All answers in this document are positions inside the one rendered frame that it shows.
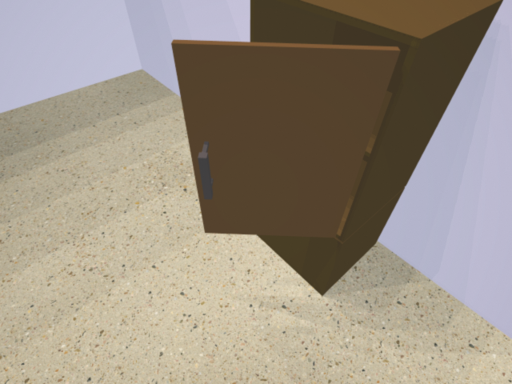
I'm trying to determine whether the handle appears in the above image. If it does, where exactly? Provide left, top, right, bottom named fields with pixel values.
left=198, top=142, right=214, bottom=199

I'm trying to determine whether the cupboard door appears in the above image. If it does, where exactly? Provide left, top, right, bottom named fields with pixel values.
left=171, top=40, right=400, bottom=238

